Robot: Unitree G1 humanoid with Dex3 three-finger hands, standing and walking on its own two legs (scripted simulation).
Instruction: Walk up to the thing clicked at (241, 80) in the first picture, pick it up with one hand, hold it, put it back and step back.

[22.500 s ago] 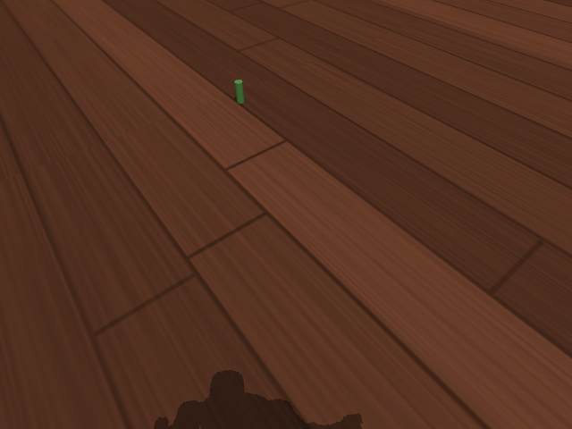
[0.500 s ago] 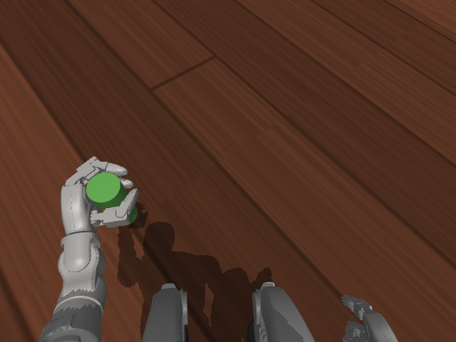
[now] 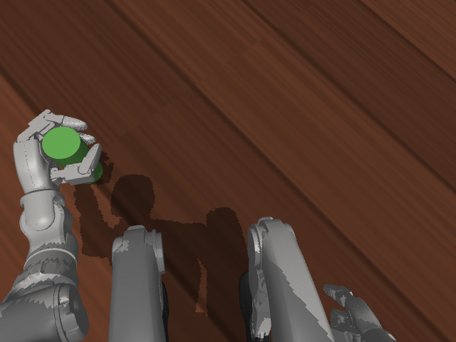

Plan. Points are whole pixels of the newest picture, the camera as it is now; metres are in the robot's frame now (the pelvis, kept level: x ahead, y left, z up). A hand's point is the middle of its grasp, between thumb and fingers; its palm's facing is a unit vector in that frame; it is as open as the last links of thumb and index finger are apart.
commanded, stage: crouch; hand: left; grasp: from the side
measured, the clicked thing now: (77, 158) +0.44 +0.24 -0.08
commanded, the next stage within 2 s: lower in 0.80 s
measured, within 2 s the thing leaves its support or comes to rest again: rests again in 1.98 s
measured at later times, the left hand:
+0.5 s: hand (92, 166) +0.45 +0.24 -0.16, palm faces +0.24 -0.97 -0.03, open 6.9 cm
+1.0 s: hand (98, 172) +0.46 +0.25 -0.22, palm faces +0.22 -0.98 -0.03, open 6.9 cm
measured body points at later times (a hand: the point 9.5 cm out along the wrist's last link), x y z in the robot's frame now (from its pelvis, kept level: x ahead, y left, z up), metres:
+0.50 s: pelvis -0.01 +0.00 -0.10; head +0.21 +0.06 +0.29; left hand +0.44 +0.30 -0.16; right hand +0.09 -0.28 -0.21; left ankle +0.09 +0.13 -0.39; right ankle +0.08 -0.13 -0.38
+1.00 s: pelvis -0.01 +0.01 -0.12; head +0.23 +0.09 +0.25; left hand +0.44 +0.30 -0.21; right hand +0.09 -0.28 -0.21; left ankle +0.09 +0.13 -0.39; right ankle +0.08 -0.13 -0.38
